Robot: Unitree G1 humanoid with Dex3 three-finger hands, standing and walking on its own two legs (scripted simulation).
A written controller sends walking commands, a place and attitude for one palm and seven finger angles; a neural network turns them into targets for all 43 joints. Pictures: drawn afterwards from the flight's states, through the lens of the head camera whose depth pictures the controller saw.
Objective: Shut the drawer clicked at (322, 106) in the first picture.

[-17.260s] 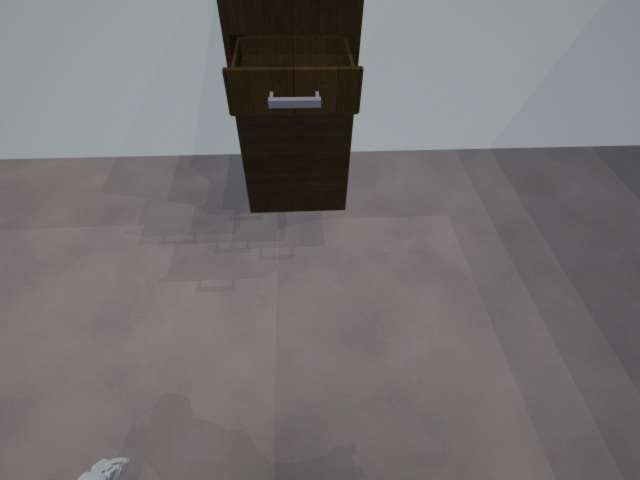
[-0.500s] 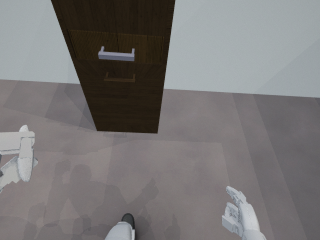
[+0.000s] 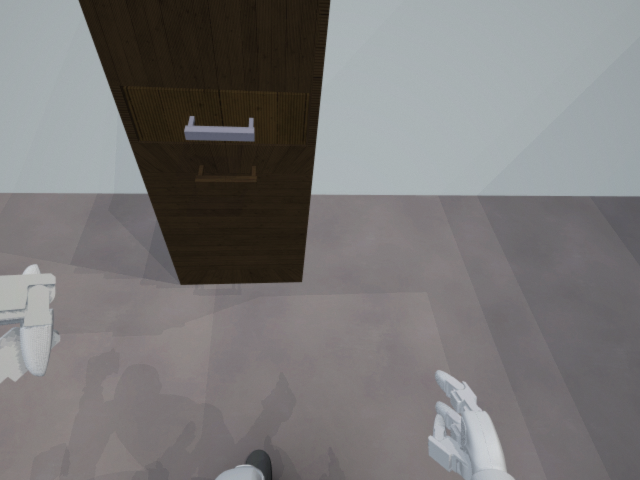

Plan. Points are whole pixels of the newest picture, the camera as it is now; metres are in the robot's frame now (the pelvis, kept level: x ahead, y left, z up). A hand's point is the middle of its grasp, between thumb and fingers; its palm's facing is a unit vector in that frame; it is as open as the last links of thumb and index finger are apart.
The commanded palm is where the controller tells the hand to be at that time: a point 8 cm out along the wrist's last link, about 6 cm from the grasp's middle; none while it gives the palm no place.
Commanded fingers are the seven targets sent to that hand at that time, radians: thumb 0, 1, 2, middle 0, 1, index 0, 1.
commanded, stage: stop stepping back and stand still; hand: left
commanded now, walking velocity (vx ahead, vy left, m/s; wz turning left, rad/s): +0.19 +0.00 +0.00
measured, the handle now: (221, 127) +0.81 +0.23 -0.06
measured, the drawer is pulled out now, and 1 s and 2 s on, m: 0.00 0.00 0.00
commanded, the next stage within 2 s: let the arm hang, fingers relaxed in 0.44 s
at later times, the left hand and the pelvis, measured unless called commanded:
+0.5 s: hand (28, 320) +0.21 +0.24 +0.19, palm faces +0.26 -0.81 -0.53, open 3.3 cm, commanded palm +0.14 +0.30 +0.18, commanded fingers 0.00 0.90 0.90 -1.40 -1.60 -1.40 -1.60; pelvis +0.01 +0.02 +0.00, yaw +0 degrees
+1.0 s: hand out of the picture -0.05 +0.23 -0.17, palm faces +0.07 -0.97 -0.22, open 4.1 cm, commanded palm none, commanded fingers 0.00 0.90 0.90 -0.44 -0.56 -0.44 -0.56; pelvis -0.03 +0.02 +0.00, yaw +4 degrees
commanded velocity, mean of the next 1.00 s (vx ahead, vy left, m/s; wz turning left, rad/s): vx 0.01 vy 0.00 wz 0.00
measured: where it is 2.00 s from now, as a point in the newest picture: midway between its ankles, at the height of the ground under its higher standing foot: outside the picture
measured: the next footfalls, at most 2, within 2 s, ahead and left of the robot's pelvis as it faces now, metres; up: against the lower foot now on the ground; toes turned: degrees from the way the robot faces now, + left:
left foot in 0.20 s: +0.09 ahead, +0.14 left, +0.00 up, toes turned +3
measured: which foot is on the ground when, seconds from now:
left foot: down 0.00-0.02, up 0.04-0.18, down 0.20-1.00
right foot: down 0.00-1.00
